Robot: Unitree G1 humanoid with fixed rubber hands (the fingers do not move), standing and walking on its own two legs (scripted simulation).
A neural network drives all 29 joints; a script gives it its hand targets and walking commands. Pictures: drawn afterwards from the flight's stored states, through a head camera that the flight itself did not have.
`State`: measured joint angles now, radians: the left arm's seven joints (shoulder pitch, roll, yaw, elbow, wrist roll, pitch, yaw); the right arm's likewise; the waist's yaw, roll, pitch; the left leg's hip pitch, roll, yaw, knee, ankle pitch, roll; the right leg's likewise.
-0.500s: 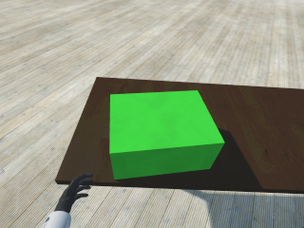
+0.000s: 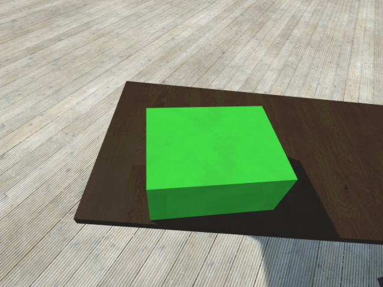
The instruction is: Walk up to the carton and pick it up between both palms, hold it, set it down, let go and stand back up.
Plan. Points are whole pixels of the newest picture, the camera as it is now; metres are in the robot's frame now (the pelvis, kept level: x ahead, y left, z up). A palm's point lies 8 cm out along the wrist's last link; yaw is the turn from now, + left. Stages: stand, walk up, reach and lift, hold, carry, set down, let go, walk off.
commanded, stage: stand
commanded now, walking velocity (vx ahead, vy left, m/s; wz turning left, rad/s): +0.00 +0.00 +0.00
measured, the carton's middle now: (210, 159) +0.43 -0.03 -0.01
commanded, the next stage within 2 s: none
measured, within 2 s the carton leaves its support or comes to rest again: neither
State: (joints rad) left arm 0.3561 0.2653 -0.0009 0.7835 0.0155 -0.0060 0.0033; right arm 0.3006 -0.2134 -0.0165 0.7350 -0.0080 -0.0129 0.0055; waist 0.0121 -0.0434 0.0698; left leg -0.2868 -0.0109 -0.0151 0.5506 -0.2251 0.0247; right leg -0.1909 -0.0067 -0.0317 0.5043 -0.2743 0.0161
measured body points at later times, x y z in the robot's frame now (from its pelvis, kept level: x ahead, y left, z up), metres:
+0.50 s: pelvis +0.02 +0.02 +0.00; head +0.03 +0.04 +0.45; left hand +0.08 +0.27 -0.14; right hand +0.10 -0.23 -0.11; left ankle +0.04 +0.10 -0.73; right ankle +0.00 -0.13 -0.73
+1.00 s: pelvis +0.03 +0.03 +0.01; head +0.04 +0.05 +0.45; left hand +0.07 +0.28 -0.15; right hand +0.07 -0.23 -0.12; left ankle +0.05 +0.10 -0.73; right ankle +0.00 -0.13 -0.73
